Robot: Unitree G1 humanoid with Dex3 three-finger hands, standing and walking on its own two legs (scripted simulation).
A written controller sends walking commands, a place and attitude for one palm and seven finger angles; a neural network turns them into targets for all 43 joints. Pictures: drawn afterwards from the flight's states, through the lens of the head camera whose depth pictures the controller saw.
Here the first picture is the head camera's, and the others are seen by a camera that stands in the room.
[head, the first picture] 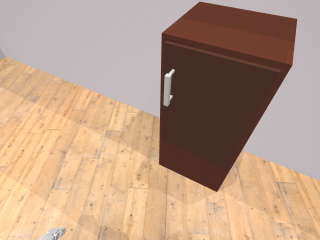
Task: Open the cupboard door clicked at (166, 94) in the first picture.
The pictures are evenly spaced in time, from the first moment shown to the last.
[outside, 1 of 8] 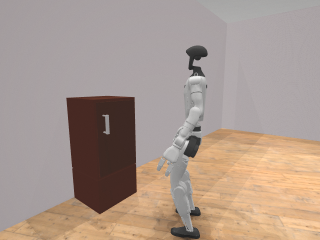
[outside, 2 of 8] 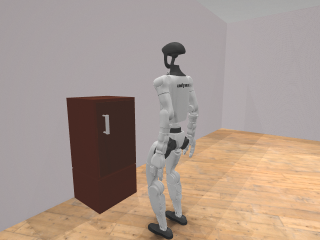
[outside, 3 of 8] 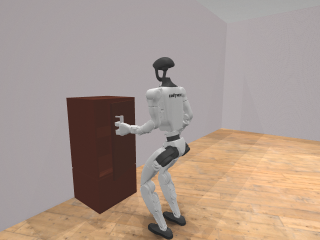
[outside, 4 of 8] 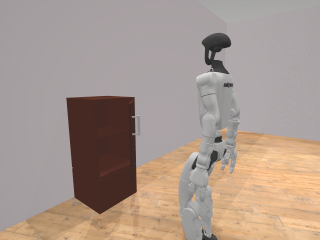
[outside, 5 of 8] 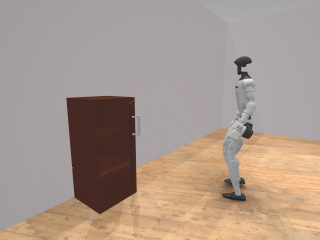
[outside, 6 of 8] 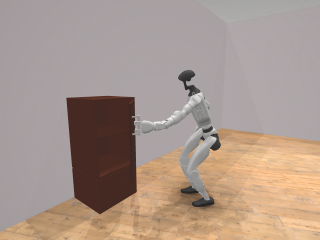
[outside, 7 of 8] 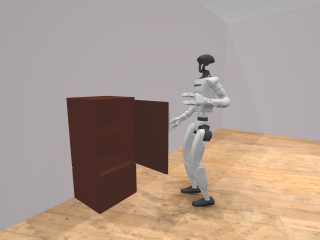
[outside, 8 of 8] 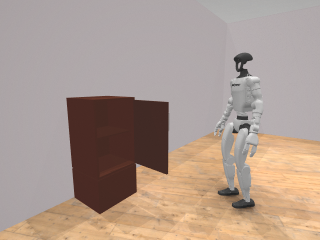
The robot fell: no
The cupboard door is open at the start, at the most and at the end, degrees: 0 89 88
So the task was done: yes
